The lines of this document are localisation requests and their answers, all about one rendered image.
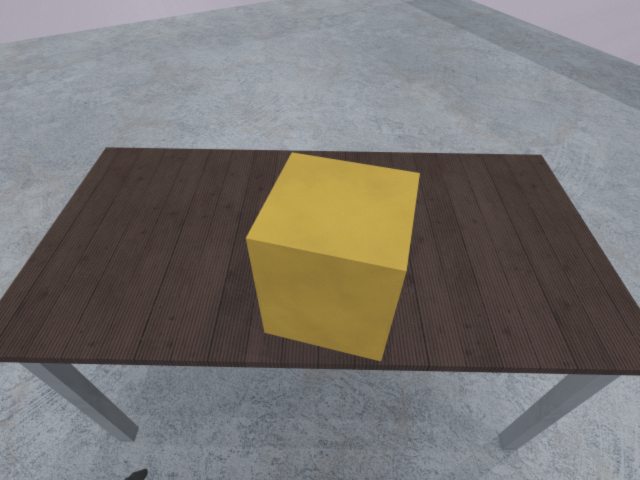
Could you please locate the table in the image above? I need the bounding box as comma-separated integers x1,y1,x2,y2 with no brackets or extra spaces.
0,147,640,450

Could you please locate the carton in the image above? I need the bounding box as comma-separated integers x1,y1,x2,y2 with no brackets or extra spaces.
246,152,420,361

